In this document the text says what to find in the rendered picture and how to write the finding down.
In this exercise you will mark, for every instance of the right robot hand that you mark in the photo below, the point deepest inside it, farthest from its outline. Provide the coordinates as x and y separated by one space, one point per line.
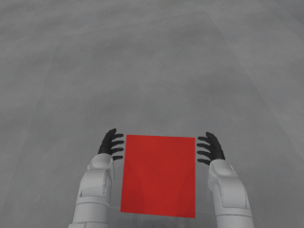
214 148

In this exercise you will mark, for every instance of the carton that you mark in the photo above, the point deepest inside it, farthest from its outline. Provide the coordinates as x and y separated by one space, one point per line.
159 176

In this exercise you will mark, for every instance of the left robot hand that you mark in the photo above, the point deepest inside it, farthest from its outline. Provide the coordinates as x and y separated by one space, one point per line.
108 143

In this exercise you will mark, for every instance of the left robot forearm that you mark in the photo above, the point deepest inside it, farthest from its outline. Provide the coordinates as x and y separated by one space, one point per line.
94 195

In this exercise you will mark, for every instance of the right robot forearm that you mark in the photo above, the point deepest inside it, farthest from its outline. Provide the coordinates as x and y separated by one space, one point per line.
232 206

